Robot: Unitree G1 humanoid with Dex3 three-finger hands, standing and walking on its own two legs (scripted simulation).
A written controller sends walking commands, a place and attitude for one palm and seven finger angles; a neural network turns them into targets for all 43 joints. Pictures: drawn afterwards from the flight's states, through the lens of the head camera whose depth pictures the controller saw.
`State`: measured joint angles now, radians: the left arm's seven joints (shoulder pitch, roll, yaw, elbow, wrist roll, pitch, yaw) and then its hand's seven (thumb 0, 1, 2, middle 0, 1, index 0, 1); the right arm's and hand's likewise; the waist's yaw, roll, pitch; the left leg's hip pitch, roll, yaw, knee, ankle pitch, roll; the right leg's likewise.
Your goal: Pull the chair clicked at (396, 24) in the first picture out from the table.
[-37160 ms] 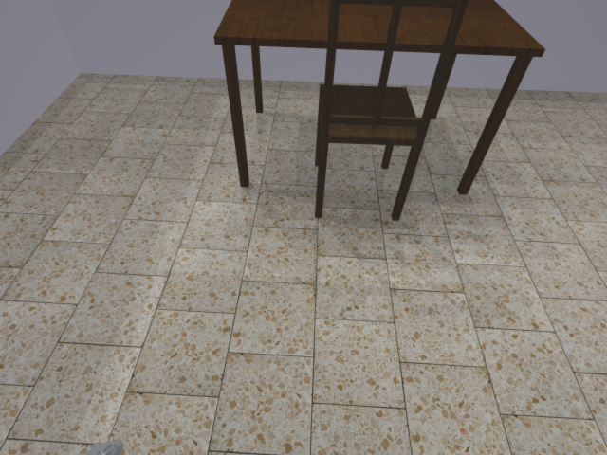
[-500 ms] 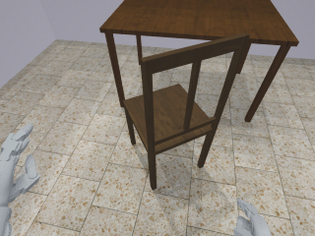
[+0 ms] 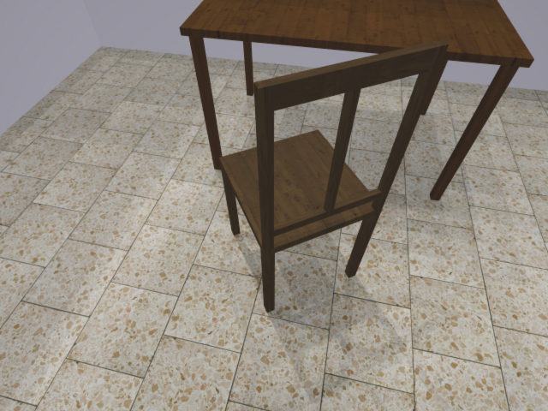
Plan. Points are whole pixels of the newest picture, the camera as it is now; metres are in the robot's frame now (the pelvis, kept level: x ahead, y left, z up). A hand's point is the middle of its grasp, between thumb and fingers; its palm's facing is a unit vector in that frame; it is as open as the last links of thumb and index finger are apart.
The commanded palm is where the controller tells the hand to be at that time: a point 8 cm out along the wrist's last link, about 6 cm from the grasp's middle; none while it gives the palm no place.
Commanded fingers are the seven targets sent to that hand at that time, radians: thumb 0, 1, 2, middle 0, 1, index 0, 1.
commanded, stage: let the arm hang, fingers relaxed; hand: left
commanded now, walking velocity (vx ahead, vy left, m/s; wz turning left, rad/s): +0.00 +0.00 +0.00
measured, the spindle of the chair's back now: (338, 158) +0.65 -0.11 -0.06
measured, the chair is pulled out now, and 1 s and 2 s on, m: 0.44 0.44 0.44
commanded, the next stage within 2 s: look to check the result in 0.54 s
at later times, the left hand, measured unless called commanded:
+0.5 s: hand out of the picture +0.02 +0.16 -0.17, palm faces -0.01 -0.98 -0.18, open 7.3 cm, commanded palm none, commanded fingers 0.00 0.90 0.90 -0.20 -0.30 -0.20 -0.30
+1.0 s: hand out of the picture +0.03 +0.15 -0.17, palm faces -0.01 -0.98 -0.17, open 7.4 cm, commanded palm none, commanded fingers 0.00 0.90 0.90 -0.20 -0.30 -0.20 -0.30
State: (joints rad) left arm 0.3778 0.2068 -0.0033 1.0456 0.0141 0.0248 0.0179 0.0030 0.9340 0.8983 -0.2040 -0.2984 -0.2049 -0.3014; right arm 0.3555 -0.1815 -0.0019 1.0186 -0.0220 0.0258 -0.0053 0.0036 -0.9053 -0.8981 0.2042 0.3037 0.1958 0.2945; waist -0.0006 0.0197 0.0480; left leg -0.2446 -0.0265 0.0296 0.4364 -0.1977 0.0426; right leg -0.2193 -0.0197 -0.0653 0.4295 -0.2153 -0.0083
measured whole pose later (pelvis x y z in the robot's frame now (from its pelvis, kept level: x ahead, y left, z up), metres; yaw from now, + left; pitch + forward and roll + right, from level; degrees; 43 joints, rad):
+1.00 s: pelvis +0.03 -0.01 +0.00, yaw -2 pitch -1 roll +0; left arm 0.31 0.13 -0.01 1.10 0.01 -0.01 0.03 0.01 0.90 0.90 -0.20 -0.30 -0.20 -0.30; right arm 0.31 -0.13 0.01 1.11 -0.01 -0.01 -0.03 0.00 -0.91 -0.90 0.20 0.30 0.19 0.29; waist -0.01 0.00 0.04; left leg -0.15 -0.01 0.06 0.39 -0.23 0.03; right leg -0.14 -0.01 -0.04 0.40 -0.25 -0.01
